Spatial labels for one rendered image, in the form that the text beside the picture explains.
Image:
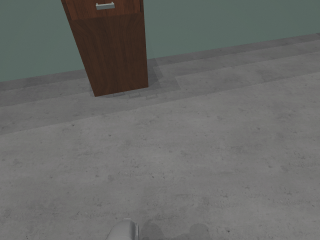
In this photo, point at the handle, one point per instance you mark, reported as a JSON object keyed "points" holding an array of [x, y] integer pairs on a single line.
{"points": [[105, 6]]}

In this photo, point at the left robot thigh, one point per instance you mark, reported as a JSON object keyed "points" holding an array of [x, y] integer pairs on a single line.
{"points": [[124, 230]]}

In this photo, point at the cabinet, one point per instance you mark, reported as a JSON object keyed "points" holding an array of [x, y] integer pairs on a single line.
{"points": [[113, 50]]}

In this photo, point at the drawer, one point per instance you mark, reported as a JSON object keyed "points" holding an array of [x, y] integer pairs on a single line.
{"points": [[84, 9]]}

